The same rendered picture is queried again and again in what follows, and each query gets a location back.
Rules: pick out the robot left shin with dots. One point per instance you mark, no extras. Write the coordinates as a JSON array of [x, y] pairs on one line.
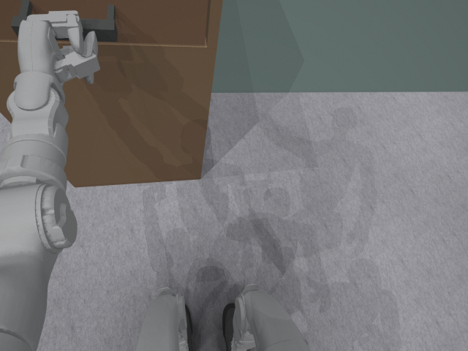
[[183, 346]]

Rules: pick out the drawer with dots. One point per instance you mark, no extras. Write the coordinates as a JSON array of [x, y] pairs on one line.
[[178, 22]]

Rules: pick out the handle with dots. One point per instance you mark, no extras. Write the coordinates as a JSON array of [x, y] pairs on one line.
[[105, 30]]

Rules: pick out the robot left hand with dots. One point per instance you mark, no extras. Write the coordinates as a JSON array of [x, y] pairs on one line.
[[38, 50]]

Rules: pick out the cabinet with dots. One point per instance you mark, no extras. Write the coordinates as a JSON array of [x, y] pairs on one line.
[[145, 117]]

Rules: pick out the robot left forearm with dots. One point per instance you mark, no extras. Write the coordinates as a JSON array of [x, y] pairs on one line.
[[35, 151]]

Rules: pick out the left robot thigh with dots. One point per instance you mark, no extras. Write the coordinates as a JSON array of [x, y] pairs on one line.
[[164, 319]]

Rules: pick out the robot left upper arm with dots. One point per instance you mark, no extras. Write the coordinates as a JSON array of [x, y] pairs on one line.
[[36, 224]]

